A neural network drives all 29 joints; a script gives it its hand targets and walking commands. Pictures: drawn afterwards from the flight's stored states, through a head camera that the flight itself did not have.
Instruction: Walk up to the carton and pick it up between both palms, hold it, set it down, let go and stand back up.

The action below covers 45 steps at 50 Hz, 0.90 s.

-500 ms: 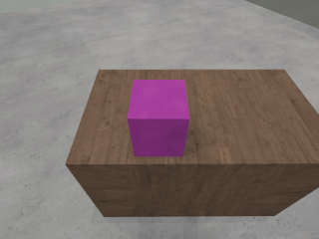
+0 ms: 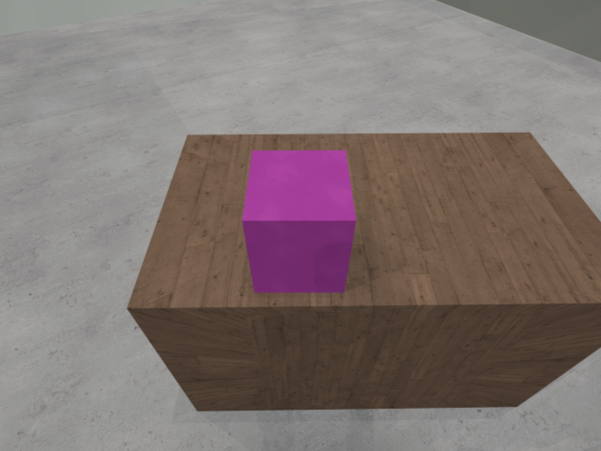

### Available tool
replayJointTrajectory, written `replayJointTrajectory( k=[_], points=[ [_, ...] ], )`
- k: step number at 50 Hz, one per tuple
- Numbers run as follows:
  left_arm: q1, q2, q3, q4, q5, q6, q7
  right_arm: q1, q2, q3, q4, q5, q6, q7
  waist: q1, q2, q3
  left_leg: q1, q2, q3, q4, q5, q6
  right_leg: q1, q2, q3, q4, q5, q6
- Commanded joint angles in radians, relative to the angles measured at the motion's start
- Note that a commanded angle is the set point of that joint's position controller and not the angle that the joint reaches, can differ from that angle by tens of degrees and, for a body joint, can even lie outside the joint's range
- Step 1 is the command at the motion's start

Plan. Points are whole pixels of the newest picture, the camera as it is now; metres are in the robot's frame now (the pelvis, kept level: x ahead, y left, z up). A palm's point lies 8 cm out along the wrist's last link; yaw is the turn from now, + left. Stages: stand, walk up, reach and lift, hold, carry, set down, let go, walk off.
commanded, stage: stand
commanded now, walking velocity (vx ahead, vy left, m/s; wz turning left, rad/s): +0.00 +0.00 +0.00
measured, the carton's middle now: (299, 222) +0.52 +0.03 -0.03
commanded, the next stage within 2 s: none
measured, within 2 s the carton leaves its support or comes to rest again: neither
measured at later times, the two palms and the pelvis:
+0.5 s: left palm out of the picture -0.05 +0.21 -0.15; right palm out of the picture -0.05 -0.21 -0.15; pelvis -0.01 +0.00 +0.00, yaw +0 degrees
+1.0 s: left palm out of the picture -0.04 +0.22 -0.15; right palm out of the picture -0.03 -0.21 -0.14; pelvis +0.01 +0.01 +0.00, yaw -1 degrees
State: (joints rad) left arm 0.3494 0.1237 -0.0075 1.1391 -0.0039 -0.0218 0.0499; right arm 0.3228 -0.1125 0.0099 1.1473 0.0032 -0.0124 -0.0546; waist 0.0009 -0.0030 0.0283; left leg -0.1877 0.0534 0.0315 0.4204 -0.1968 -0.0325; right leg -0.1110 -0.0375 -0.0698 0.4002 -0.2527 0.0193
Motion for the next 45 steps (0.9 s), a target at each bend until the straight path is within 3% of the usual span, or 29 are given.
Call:
replayJointTrajectory(
  k=[1, 7, 9, 13, 16, 17, 24, 29, 32, 34, 37, 40, 45],
  points=[
    [0.120, 0.108, 0.021, -0.011, 0.002, -0.007, 0.004, 0.104, -0.113, -0.018, -0.009, 0.000, -0.009, -0.007, -0.002, 0.007, 0.098, -0.032, 0.069, -0.057, -0.085, 0.069, -0.005, -0.088, -0.087, 0.071, -0.107, 0.050, -0.010],
    [0.128, 0.105, 0.020, -0.017, -0.001, -0.005, 0.005, 0.103, -0.108, -0.021, -0.017, 0.001, -0.007, -0.004, 0.002, -0.006, 0.104, -0.045, 0.066, -0.057, -0.086, 0.028, -0.005, -0.113, -0.081, 0.071, -0.110, 0.004, -0.006],
    [0.137, 0.105, 0.022, -0.018, 0.001, -0.005, 0.004, 0.113, -0.106, -0.022, -0.015, 0.000, -0.006, -0.003, 0.002, 0.029, 0.097, -0.053, 0.061, -0.056, -0.087, 0.010, -0.007, -0.109, -0.082, 0.075, -0.105, -0.010, -0.006],
    [0.137, 0.105, 0.021, -0.020, 0.000, -0.007, 0.004, 0.116, -0.108, -0.024, -0.025, 0.001, -0.006, -0.003, 0.000, -0.001, 0.095, -0.044, 0.060, -0.055, -0.079, 0.021, -0.004, -0.130, -0.082, 0.080, -0.107, -0.016, -0.006],
    [0.137, 0.103, 0.021, -0.026, 0.001, -0.007, 0.004, 0.116, -0.106, -0.025, -0.029, -0.001, -0.008, -0.003, 0.003, 0.020, 0.102, -0.051, 0.067, -0.055, -0.081, 0.035, -0.005, -0.121, -0.085, 0.080, -0.101, 0.008, -0.008],
    [0.134, 0.111, 0.022, -0.025, 0.001, -0.007, 0.003, 0.118, -0.106, -0.023, -0.028, 0.000, -0.009, -0.003, 0.000, 0.000, 0.097, -0.052, 0.066, -0.053, -0.082, 0.030, -0.006, -0.117, -0.085, 0.077, -0.098, 0.011, -0.007],
    [0.148, 0.105, 0.023, -0.034, 0.000, -0.007, 0.003, 0.122, -0.117, -0.028, -0.044, 0.000, -0.008, -0.004, -0.001, 0.007, 0.098, -0.049, 0.066, -0.049, -0.078, 0.015, -0.005, -0.135, -0.083, 0.084, -0.098, -0.020, -0.008],
    [0.160, 0.110, 0.026, -0.034, 0.000, -0.004, 0.004, 0.129, -0.120, -0.031, -0.045, 0.002, -0.008, -0.005, 0.008, 0.032, 0.109, -0.068, 0.063, -0.056, -0.080, 0.001, -0.007, -0.137, -0.082, 0.081, -0.095, -0.010, -0.004],
    [0.149, 0.111, 0.027, -0.037, 0.002, -0.005, 0.005, 0.139, -0.111, -0.031, -0.046, 0.002, -0.008, -0.004, 0.001, -0.004, 0.126, -0.067, 0.067, -0.055, -0.079, 0.016, -0.008, -0.151, -0.084, 0.077, -0.095, -0.007, 0.001],
    [0.154, 0.111, 0.026, -0.040, 0.005, -0.005, 0.004, 0.137, -0.126, -0.036, -0.049, -0.001, -0.008, -0.004, 0.000, 0.014, 0.113, -0.062, 0.067, -0.053, -0.076, 0.025, -0.007, -0.141, -0.086, 0.075, -0.090, 0.005, -0.001],
    [0.154, 0.114, 0.027, -0.039, 0.000, -0.008, 0.004, 0.139, -0.114, -0.034, -0.053, 0.002, -0.012, -0.004, 0.000, -0.011, 0.085, -0.048, 0.069, -0.052, -0.074, 0.031, -0.004, -0.128, -0.085, 0.083, -0.092, 0.009, -0.003],
    [0.151, 0.113, 0.028, -0.045, 0.002, -0.011, 0.003, 0.131, -0.119, -0.035, -0.056, 0.001, -0.015, -0.004, 0.003, 0.014, 0.087, -0.042, 0.069, -0.050, -0.071, 0.048, -0.004, -0.122, -0.090, 0.084, -0.089, 0.029, -0.001],
    [0.150, 0.115, 0.029, -0.050, 0.002, -0.010, 0.003, 0.130, -0.118, -0.035, -0.064, 0.000, -0.014, -0.005, 0.005, 0.003, 0.075, -0.039, 0.070, -0.048, -0.070, 0.052, -0.003, -0.107, -0.088, 0.084, -0.076, 0.040, -0.008]
  ],
)
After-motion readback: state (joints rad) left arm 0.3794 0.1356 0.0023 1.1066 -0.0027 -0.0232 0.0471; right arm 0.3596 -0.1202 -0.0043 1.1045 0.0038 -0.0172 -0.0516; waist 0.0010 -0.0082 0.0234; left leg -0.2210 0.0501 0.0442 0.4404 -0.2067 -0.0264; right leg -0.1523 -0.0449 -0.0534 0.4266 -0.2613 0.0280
